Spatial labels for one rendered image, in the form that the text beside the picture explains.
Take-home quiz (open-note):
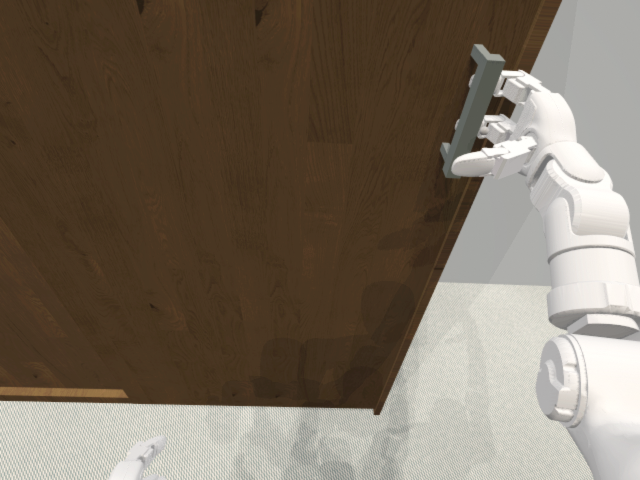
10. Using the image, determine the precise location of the right robot upper arm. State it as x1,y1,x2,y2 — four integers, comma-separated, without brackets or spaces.
535,333,640,480

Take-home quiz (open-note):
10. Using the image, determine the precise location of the handle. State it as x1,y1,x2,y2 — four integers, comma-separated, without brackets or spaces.
440,44,506,179

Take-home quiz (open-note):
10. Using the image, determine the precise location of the right robot hand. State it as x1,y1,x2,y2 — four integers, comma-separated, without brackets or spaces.
451,70,577,180

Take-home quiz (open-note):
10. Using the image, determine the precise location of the right robot forearm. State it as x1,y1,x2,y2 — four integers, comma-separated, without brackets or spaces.
526,141,640,341

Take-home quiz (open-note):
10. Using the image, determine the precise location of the left robot hand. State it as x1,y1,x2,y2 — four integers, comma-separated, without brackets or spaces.
108,435,166,480

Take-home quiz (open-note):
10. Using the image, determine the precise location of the wardrobe door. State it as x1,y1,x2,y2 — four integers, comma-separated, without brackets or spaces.
0,0,541,409
0,217,122,389

